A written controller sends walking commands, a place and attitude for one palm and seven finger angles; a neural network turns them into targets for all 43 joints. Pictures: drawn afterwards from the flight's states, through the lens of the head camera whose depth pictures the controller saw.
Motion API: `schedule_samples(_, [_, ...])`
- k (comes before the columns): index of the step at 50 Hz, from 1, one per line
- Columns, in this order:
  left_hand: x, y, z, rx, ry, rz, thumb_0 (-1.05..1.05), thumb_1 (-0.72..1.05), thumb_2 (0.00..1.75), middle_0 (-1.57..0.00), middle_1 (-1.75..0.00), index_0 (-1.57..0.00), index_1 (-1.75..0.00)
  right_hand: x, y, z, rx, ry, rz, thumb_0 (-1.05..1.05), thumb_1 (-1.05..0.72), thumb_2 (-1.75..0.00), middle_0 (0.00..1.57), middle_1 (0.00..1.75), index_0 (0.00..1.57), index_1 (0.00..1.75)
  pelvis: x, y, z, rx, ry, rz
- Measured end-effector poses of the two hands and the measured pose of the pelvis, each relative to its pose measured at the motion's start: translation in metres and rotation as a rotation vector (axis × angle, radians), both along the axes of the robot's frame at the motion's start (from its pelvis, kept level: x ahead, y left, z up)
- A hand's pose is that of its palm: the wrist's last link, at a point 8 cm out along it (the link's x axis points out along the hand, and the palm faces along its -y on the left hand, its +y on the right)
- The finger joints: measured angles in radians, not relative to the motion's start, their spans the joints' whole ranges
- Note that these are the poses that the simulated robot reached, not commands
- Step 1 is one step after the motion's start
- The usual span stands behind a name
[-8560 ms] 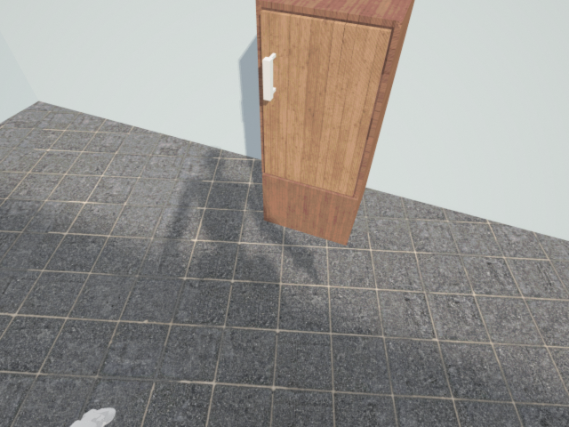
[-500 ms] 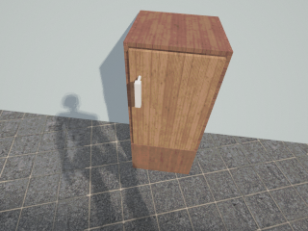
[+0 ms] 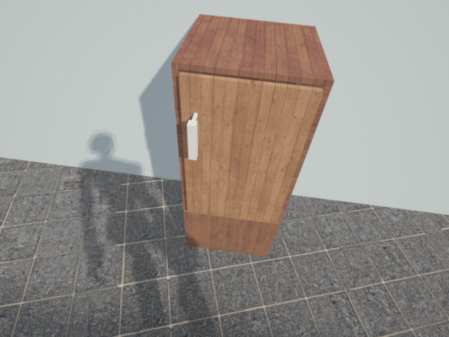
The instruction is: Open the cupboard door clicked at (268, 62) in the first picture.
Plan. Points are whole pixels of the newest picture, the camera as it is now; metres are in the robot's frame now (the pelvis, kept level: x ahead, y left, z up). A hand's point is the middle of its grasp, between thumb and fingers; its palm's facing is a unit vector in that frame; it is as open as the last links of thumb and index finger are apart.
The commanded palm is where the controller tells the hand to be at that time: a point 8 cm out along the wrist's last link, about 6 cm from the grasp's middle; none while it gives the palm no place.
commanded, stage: shuffle to correct the standing spot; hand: left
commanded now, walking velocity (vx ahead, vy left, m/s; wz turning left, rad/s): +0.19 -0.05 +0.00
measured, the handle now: (194, 136) +0.64 +0.14 -0.02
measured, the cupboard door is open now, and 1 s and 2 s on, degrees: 0 0 0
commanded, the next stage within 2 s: come to a stop and stand still in 0.34 s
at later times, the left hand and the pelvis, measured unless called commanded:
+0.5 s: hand out of the picture +0.13 +0.16 -0.17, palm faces -0.06 -0.98 -0.18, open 7.3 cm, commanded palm none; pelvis +0.07 -0.02 +0.01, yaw -3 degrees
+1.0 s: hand out of the picture +0.14 +0.13 -0.18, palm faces +0.06 -0.98 -0.19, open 7.3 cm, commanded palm none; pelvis +0.08 -0.05 -0.01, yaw -1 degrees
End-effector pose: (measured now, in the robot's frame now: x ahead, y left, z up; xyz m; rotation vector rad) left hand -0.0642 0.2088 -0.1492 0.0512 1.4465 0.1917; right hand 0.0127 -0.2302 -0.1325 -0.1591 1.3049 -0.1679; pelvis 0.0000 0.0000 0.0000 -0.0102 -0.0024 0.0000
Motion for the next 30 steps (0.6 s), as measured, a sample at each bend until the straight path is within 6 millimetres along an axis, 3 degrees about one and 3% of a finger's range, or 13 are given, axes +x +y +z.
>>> schedule_samples(6, [0.012,-0.002,-0.015,-0.055,0.030,-0.001,0.01,0.91,0.90,-0.20,-0.30,-0.20,-0.30,0.041,0.009,0.003,-0.038,-0.085,0.017,0.01,-0.92,-0.90,0.20,0.30,0.20,0.30,0.020,0.010,-0.008,-0.029,0.000,0.002])
schedule_samples(9, [0.029,0.001,-0.020,-0.075,0.041,-0.037,0.01,0.91,0.90,-0.20,-0.30,-0.20,-0.30,0.048,0.014,0.005,-0.051,-0.111,-0.010,0.01,-0.93,-0.90,0.20,0.30,0.20,0.30,0.029,0.014,-0.009,-0.013,-0.003,-0.025])
schedule_samples(16, [0.108,0.010,-0.005,-0.049,-0.075,-0.102,0.01,0.92,0.90,-0.20,-0.30,-0.20,-0.30,0.022,0.022,0.010,-0.024,-0.012,-0.066,0.00,-0.92,-0.90,0.20,0.30,0.20,0.30,0.048,0.010,0.005,-0.007,0.008,-0.038])
schedule_samples(21, [0.152,0.015,0.005,0.004,-0.106,-0.138,0.03,0.94,0.90,-0.20,-0.30,-0.20,-0.30,0.000,0.026,0.006,0.031,0.087,-0.115,0.00,-0.91,-0.90,0.20,0.30,0.20,0.30,0.063,-0.002,0.007,-0.001,0.014,-0.049])
schedule_samples(26, [0.203,-0.006,0.011,0.036,-0.152,-0.193,0.02,0.93,0.90,-0.20,-0.30,-0.20,-0.30,-0.017,0.018,-0.003,0.084,0.182,-0.167,0.01,-0.90,-0.90,0.20,0.30,0.20,0.30,0.078,-0.024,0.004,0.011,0.022,-0.052])
schedule_samples(30, [0.236,-0.031,0.008,0.069,-0.228,-0.194,0.01,0.93,0.90,-0.20,-0.30,-0.20,-0.30,-0.018,0.001,-0.020,0.114,0.248,-0.178,0.01,-0.90,-0.90,0.20,0.30,0.20,0.30,0.093,-0.045,-0.008,0.028,0.017,-0.052])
